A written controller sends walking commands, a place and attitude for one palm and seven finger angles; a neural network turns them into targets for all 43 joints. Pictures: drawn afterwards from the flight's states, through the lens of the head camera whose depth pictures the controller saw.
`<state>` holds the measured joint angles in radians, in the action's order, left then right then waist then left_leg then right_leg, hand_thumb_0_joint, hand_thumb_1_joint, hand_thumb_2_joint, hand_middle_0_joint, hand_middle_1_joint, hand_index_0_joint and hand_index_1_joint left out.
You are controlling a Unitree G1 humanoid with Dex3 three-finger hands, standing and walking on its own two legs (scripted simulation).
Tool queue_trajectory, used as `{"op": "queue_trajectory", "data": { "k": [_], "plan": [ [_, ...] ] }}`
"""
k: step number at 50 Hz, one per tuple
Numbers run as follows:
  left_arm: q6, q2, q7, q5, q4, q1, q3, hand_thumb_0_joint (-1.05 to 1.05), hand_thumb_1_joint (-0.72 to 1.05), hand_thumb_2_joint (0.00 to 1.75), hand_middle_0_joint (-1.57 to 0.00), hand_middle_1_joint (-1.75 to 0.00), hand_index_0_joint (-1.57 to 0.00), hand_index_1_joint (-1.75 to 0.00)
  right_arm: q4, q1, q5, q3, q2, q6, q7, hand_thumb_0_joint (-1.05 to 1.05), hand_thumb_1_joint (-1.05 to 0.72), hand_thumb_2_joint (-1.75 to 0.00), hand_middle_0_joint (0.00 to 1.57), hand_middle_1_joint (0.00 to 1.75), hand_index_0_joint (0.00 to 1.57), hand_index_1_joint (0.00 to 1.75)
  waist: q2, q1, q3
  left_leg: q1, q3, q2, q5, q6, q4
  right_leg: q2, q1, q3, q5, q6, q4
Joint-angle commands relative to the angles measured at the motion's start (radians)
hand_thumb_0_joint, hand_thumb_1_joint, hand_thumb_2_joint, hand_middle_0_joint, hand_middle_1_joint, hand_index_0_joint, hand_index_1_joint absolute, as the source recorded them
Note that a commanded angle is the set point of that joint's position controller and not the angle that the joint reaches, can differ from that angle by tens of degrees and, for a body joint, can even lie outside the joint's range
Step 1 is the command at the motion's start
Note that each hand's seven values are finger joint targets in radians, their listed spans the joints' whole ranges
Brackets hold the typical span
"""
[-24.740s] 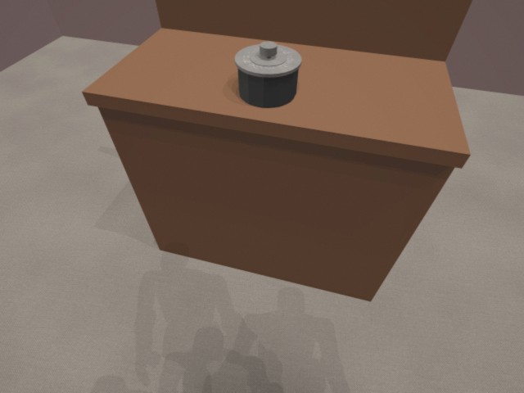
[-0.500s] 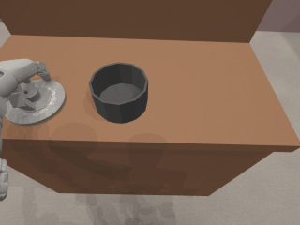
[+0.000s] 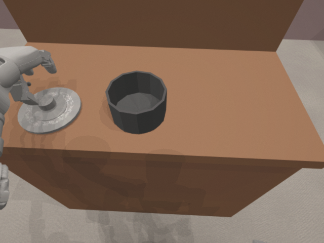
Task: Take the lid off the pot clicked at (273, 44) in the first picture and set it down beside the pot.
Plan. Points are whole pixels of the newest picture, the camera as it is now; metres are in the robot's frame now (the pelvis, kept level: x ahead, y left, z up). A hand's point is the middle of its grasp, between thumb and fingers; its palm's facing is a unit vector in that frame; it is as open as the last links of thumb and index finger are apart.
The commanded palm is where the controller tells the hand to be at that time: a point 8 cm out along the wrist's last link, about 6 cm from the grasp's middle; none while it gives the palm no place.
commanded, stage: raise the empty hand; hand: left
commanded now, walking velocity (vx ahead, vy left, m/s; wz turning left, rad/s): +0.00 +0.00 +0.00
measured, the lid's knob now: (46, 102) +0.45 +0.31 +0.08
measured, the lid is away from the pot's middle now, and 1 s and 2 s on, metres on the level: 0.24 0.24 0.24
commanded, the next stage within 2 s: draw the hand back to the body in 0.68 s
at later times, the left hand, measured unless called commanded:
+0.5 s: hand (14, 61) +0.45 +0.31 +0.21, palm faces -0.26 -0.06 -0.96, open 11.0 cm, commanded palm +0.44 +0.31 +0.28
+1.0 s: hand (12, 61) +0.43 +0.30 +0.22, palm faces -0.23 -0.04 -0.97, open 11.0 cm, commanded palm +0.40 +0.30 +0.29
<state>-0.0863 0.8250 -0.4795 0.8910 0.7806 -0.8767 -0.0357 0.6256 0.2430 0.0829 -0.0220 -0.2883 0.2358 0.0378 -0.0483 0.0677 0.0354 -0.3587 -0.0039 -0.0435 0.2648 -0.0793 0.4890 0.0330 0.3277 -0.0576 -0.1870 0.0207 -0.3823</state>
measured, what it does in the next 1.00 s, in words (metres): stands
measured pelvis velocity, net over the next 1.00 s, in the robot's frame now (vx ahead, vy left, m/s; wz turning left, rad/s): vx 0.00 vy -0.01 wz -0.01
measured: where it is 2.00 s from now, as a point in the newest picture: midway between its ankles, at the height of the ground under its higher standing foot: outside the picture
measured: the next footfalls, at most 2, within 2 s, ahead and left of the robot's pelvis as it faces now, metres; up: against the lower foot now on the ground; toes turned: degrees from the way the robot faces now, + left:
none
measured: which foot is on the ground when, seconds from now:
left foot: down 0.00-1.00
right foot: down 0.00-1.00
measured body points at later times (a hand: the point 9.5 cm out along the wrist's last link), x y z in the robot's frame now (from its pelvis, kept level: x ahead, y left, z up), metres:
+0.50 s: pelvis +0.00 +0.00 +0.00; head +0.05 -0.01 +0.45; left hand +0.46 +0.31 +0.27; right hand +0.08 -0.28 -0.12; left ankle -0.02 +0.07 -0.74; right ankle -0.01 -0.15 -0.74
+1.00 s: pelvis +0.00 -0.01 +0.00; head +0.04 -0.02 +0.45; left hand +0.44 +0.30 +0.28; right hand +0.10 -0.28 -0.12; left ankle -0.02 +0.07 -0.74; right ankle -0.01 -0.15 -0.74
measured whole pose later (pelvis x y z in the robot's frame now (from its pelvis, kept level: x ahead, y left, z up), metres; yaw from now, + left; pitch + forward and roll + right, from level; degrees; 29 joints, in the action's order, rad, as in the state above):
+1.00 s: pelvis +0.00 -0.01 +0.00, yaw -1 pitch +6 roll -1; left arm 0.04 0.89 -0.56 0.88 0.65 -0.89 0.01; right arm 0.60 0.23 0.09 -0.04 -0.30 0.22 0.03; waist -0.06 0.06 0.03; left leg -0.30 -0.01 -0.04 0.24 -0.07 0.43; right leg 0.03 0.29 -0.05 -0.18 0.02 -0.35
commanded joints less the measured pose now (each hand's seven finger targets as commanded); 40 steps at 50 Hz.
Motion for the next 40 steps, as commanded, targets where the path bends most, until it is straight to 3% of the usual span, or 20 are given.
{"op": "queue_trajectory", "data": {
  "k": [1,2,5,9,11,14,15,18,19,21,22,23,25,26,28,30,33,34,37,40],
  "plan": [
    [0.021,0.321,0.030,-0.001,-0.074,-0.455,0.119,0.00,-0.08,0.80,-0.42,-0.73,-0.42,-0.73,-0.093,0.024,-0.004,0.049,-0.161,-0.031,0.010,0.00,-0.90,-0.90,0.20,0.30,0.20,0.30,-0.022,0.020,0.331,0.213,0.059,0.011,-0.416,0.001,-0.036,-0.076,-0.084,-0.011,0.201,-0.068,0.002],
    [0.028,0.302,0.022,-0.002,-0.061,-0.481,0.090,0.00,-0.08,0.80,-0.42,-0.73,-0.42,-0.73,-0.092,0.022,-0.001,0.048,-0.164,-0.030,0.010,0.00,-0.90,-0.90,0.20,0.30,0.20,0.30,-0.020,0.023,0.307,0.190,0.054,0.011,-0.367,0.002,-0.047,-0.073,-0.079,-0.013,0.184,-0.068,0.006],
    [0.026,0.311,0.020,0.013,-0.206,-0.576,0.080,0.00,-0.08,0.80,-0.42,-0.73,-0.42,-0.73,-0.112,0.007,-0.003,0.054,-0.159,-0.036,0.006,0.00,-0.90,-0.90,0.20,0.30,0.20,0.30,-0.111,0.022,0.397,0.286,0.074,0.011,-0.488,0.007,-0.039,-0.076,-0.084,-0.005,0.212,-0.073,0.004],
    [0.040,0.351,0.005,0.004,-0.160,-0.518,0.125,0.00,-0.08,0.80,-0.42,-0.73,-0.42,-0.73,-0.108,0.021,-0.005,0.052,-0.165,-0.039,0.000,0.00,-0.90,-0.90,0.20,0.30,0.20,0.30,-0.071,0.013,0.381,0.265,0.071,0.013,-0.508,0.008,-0.042,-0.077,-0.104,-0.005,0.227,-0.067,0.008],
    [0.057,0.301,-0.006,0.006,-0.102,-0.525,0.077,0.00,-0.08,0.80,-0.42,-0.73,-0.42,-0.73,-0.103,0.019,-0.001,0.049,-0.164,-0.038,0.002,0.00,-0.90,-0.90,0.20,0.30,0.20,0.30,-0.034,0.023,0.326,0.224,0.060,0.012,-0.437,0.004,-0.050,-0.076,-0.091,-0.011,0.210,-0.065,0.013],
    [0.057,0.383,0.002,0.020,-0.220,-0.608,0.127,0.00,-0.08,0.80,-0.42,-0.73,-0.42,-0.73,-0.116,0.021,-0.004,0.054,-0.169,-0.042,0.000,0.00,-0.90,-0.90,0.20,0.30,0.20,0.30,-0.106,0.011,0.414,0.281,0.069,0.011,-0.485,0.007,-0.053,-0.076,-0.121,-0.002,0.218,-0.071,0.010],
    [0.058,0.371,0.000,0.025,-0.223,-0.614,0.120,0.00,-0.08,0.80,-0.42,-0.73,-0.42,-0.73,-0.117,0.016,-0.005,0.053,-0.165,-0.047,0.002,0.00,-0.90,-0.90,0.20,0.30,0.20,0.30,-0.113,0.015,0.427,0.299,0.074,0.007,-0.527,0.006,-0.043,-0.078,-0.120,-0.002,0.237,-0.071,0.009],
    [0.068,0.415,-0.006,0.009,-0.177,-0.516,0.171,0.00,-0.08,0.80,-0.42,-0.73,-0.42,-0.73,-0.111,0.025,-0.004,0.053,-0.177,-0.054,-0.002,0.00,-0.90,-0.90,0.20,0.30,0.20,0.30,-0.091,0.002,0.408,0.283,0.069,0.012,-0.590,0.006,-0.040,-0.073,-0.145,0.000,0.279,-0.068,0.010],
    [0.073,0.396,-0.013,0.012,-0.173,-0.510,0.157,0.00,-0.08,0.80,-0.42,-0.73,-0.42,-0.73,-0.117,0.019,-0.008,0.049,-0.167,-0.054,-0.005,0.00,-0.90,-0.90,0.20,0.30,0.20,0.30,-0.063,-0.002,0.406,0.265,0.066,0.011,-0.579,0.004,-0.043,-0.075,-0.156,0.001,0.279,-0.062,0.007],
    [0.094,0.336,-0.029,0.009,-0.104,-0.510,0.098,0.00,-0.08,0.80,-0.42,-0.73,-0.42,-0.73,-0.108,0.015,0.000,0.047,-0.169,-0.047,-0.004,0.00,-0.90,-0.90,0.20,0.30,0.20,0.30,-0.025,0.015,0.316,0.213,0.047,0.016,-0.469,0.003,-0.056,-0.072,-0.122,-0.009,0.243,-0.060,0.020],
    [0.101,0.345,-0.031,0.009,-0.100,-0.523,0.099,0.00,-0.08,0.80,-0.42,-0.73,-0.42,-0.73,-0.109,0.015,0.004,0.047,-0.172,-0.046,-0.002,0.00,-0.90,-0.90,0.20,0.30,0.20,0.30,-0.016,0.014,0.312,0.204,0.041,0.014,-0.438,0.000,-0.060,-0.073,-0.127,-0.008,0.233,-0.061,0.021],
    [0.100,0.343,-0.030,0.007,-0.174,-0.580,0.081,0.00,-0.08,0.80,-0.42,-0.73,-0.42,-0.73,-0.111,0.007,0.007,0.051,-0.178,-0.042,-0.003,0.00,-0.90,-0.90,0.20,0.30,0.20,0.30,-0.068,0.020,0.348,0.246,0.044,0.017,-0.477,0.001,-0.059,-0.068,-0.127,-0.004,0.243,-0.064,0.025],
    [0.097,0.420,-0.021,0.027,-0.283,-0.656,0.143,0.00,-0.08,0.80,-0.42,-0.73,-0.42,-0.73,-0.122,0.010,-0.001,0.052,-0.170,-0.053,0.000,0.00,-0.90,-0.90,0.20,0.30,0.20,0.30,-0.111,0.012,0.443,0.319,0.066,0.013,-0.568,-0.002,-0.049,-0.077,-0.143,0.002,0.267,-0.065,0.017],
    [0.100,0.418,-0.021,0.032,-0.263,-0.639,0.147,0.00,-0.08,0.80,-0.42,-0.73,-0.42,-0.73,-0.119,0.010,-0.005,0.050,-0.166,-0.060,0.002,0.00,-0.90,-0.90,0.20,0.30,0.20,0.30,-0.134,0.009,0.445,0.331,0.070,0.011,-0.602,-0.001,-0.044,-0.077,-0.137,0.004,0.271,-0.066,0.016],
    [0.110,0.433,-0.029,0.019,-0.163,-0.549,0.168,0.00,-0.08,0.80,-0.42,-0.73,-0.42,-0.73,-0.105,0.026,0.000,0.048,-0.176,-0.060,0.001,0.00,-0.90,-0.90,0.20,0.30,0.20,0.30,-0.088,0.007,0.384,0.285,0.061,0.016,-0.590,0.002,-0.045,-0.074,-0.142,-0.001,0.278,-0.064,0.023],
    [0.125,0.350,-0.045,0.021,-0.076,-0.536,0.091,0.00,-0.08,0.80,-0.42,-0.73,-0.42,-0.73,-0.100,0.015,0.005,0.041,-0.170,-0.051,0.002,0.00,-0.90,-0.90,0.20,0.30,0.20,0.30,-0.023,0.019,0.303,0.218,0.040,0.018,-0.471,0.003,-0.058,-0.073,-0.115,-0.013,0.240,-0.059,0.025],
    [0.128,0.303,-0.046,0.017,-0.173,-0.584,0.039,0.00,-0.08,0.80,-0.42,-0.73,-0.42,-0.73,-0.117,-0.005,0.008,0.048,-0.171,-0.051,-0.001,0.00,-0.90,-0.90,0.20,0.30,0.20,0.30,-0.085,0.023,0.350,0.271,0.042,0.017,-0.495,0.001,-0.053,-0.071,-0.102,-0.007,0.234,-0.065,0.024],
    [0.131,0.356,-0.042,0.030,-0.185,-0.606,0.083,0.00,-0.08,0.80,-0.42,-0.73,-0.42,-0.73,-0.110,0.009,0.003,0.045,-0.168,-0.051,0.001,0.00,-0.90,-0.90,0.20,0.30,0.20,0.30,-0.080,0.017,0.373,0.269,0.044,0.017,-0.493,-0.001,-0.054,-0.075,-0.121,-0.002,0.239,-0.063,0.022],
    [0.129,0.407,-0.040,0.034,-0.141,-0.588,0.128,0.00,-0.08,0.80,-0.42,-0.73,-0.42,-0.73,-0.108,0.008,0.003,0.038,-0.167,-0.053,0.010,0.00,-0.90,-0.90,0.20,0.30,0.20,0.30,-0.049,0.013,0.378,0.247,0.038,0.012,-0.504,-0.006,-0.051,-0.073,-0.146,-0.002,0.266,-0.060,0.013],
    [0.127,0.375,-0.043,0.028,-0.183,-0.601,0.104,0.00,-0.08,0.80,-0.42,-0.73,-0.42,-0.73,-0.117,-0.006,0.003,0.040,-0.163,-0.054,0.007,0.00,-0.90,-0.90,0.20,0.30,0.20,0.30,-0.077,0.013,0.386,0.271,0.046,0.014,-0.538,-0.005,-0.049,-0.072,-0.138,-0.002,0.268,-0.061,0.012]
  ]
}}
